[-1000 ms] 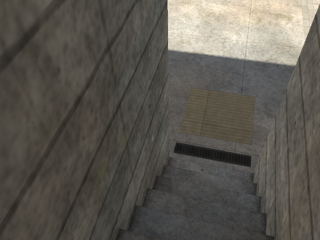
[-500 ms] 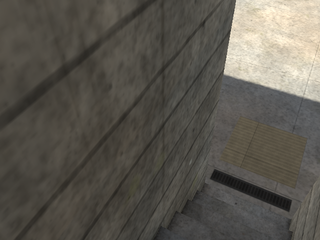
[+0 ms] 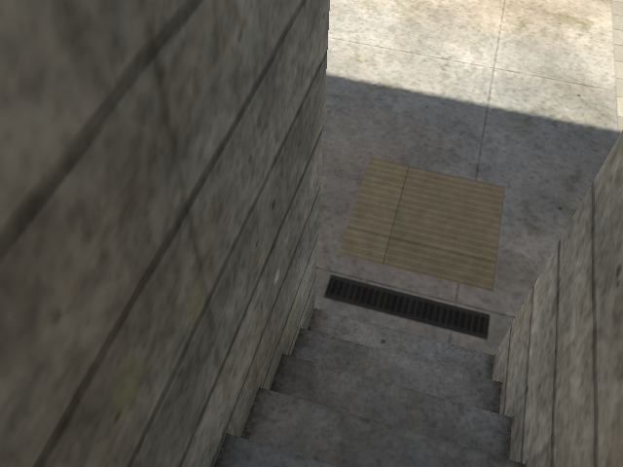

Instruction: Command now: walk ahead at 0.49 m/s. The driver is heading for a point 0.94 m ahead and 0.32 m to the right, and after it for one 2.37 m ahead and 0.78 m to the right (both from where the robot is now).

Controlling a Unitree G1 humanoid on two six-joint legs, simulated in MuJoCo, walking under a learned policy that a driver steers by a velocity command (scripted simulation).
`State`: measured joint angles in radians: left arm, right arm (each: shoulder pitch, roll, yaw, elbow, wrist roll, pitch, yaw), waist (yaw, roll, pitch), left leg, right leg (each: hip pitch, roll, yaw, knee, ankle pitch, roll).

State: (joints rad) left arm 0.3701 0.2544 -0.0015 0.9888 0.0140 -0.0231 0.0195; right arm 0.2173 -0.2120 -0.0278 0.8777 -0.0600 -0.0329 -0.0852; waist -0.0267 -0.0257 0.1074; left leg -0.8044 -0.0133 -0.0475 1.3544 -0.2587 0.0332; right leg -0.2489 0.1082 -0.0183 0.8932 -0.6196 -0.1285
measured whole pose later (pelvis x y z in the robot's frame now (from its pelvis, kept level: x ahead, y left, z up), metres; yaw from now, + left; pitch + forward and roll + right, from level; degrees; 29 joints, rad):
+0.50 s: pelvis +0.25 +0.02 -0.24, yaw -8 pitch +3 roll +5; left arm 0.33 0.23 -0.01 0.95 0.07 -0.05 -0.08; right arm 0.48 -0.12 0.03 0.95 -0.08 -0.13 0.06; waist -0.01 -0.05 -0.05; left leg -0.45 -0.01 0.20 1.08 -0.69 0.04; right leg -0.94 -0.12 0.13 1.12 0.36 0.03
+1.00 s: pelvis +0.48 -0.12 -0.43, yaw -25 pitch +7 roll -1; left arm 0.50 0.12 -0.09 1.10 0.09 -0.18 0.01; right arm 0.15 -0.16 0.02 0.76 -0.13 -0.06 0.11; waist 0.07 -0.02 -0.07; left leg -0.98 0.10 -0.03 1.31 0.18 -0.02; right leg -0.53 0.12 0.04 1.07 -0.66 -0.08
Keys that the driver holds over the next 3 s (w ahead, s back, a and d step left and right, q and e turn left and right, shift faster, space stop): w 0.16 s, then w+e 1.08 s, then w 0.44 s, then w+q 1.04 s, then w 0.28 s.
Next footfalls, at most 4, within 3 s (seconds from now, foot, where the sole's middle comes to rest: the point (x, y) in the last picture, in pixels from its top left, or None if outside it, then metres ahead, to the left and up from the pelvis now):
0.22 left None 0.25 0.13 -0.93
0.68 right None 0.42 -0.19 -1.13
1.14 left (327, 442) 0.71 -0.07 -1.34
1.62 right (419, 422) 0.84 -0.40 -1.54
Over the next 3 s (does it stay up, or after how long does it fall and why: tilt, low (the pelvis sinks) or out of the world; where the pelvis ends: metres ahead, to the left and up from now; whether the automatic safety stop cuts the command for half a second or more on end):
stays up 1.47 -0.50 -1.31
